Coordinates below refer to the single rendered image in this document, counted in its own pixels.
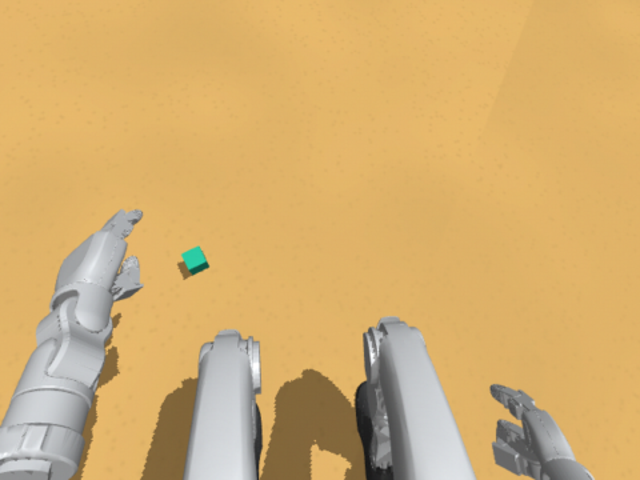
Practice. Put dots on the left robot arm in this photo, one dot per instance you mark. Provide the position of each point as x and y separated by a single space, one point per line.
41 433

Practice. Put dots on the left robot hand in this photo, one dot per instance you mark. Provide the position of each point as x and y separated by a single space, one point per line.
98 259

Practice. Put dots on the cube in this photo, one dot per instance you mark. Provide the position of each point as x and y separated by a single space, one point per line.
195 260

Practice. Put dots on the right robot foot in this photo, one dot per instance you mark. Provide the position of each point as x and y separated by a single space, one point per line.
365 430

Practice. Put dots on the right robot hand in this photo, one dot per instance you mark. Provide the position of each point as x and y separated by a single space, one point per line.
525 450

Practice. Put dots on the right robot arm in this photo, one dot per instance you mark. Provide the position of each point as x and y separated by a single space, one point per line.
564 469

